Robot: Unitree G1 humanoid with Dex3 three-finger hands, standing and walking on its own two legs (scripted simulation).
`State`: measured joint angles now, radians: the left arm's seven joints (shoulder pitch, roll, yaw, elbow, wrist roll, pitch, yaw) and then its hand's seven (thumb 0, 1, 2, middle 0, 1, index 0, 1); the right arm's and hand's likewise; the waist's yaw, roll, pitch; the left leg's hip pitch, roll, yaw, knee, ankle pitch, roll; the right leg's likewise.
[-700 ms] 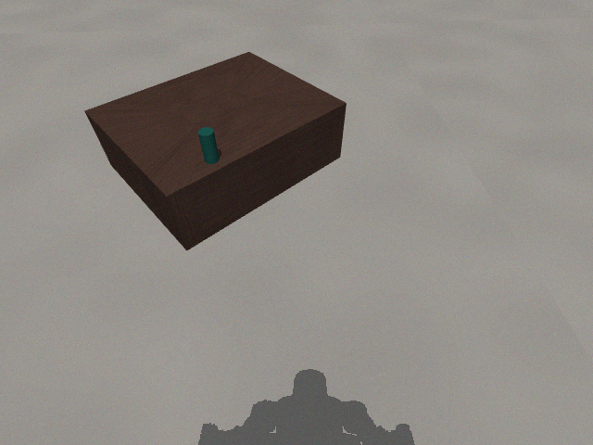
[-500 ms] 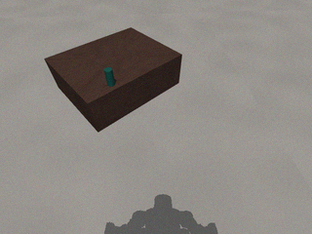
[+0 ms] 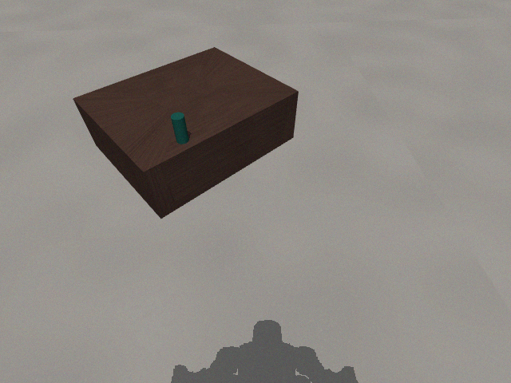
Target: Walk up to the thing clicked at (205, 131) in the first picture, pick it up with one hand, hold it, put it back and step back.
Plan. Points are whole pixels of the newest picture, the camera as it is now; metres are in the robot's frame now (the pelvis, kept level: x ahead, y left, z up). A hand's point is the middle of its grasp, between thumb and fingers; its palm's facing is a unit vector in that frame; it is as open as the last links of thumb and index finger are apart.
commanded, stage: stand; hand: right
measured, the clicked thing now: (180, 128) +1.22 +0.37 -0.39
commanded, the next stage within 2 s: walk up in 0.42 s
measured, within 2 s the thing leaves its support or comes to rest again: neither
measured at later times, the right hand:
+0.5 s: hand out of the picture +0.08 -0.25 -0.16, palm faces -0.09 +0.94 -0.33, open 7.4 cm
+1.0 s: hand (335, 322) +0.27 -0.14 -0.14, palm faces -0.32 +0.87 -0.38, open 7.4 cm
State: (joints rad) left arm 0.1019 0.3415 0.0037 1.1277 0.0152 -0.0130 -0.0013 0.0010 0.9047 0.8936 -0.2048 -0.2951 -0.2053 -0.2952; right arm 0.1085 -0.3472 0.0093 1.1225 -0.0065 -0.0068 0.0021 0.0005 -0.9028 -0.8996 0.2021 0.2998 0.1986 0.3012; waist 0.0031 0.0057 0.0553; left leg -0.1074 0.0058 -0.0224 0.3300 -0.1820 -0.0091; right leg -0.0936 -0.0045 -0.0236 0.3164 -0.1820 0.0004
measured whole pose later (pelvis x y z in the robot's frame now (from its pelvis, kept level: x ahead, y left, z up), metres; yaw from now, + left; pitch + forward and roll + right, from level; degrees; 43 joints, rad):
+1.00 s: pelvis +0.16 +0.11 -0.02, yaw +20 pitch -3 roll +1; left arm 0.21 0.44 0.07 0.87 0.03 -0.03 -0.09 0.00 0.91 0.89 -0.20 -0.29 -0.20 -0.29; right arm 0.37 -0.36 -0.04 0.85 -0.01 -0.06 0.06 0.00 -0.90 -0.90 0.20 0.30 0.20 0.30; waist -0.02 -0.08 0.07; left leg -0.20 -0.01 0.01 0.52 -0.28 0.02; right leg -0.48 -0.10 -0.02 0.92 -0.33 -0.01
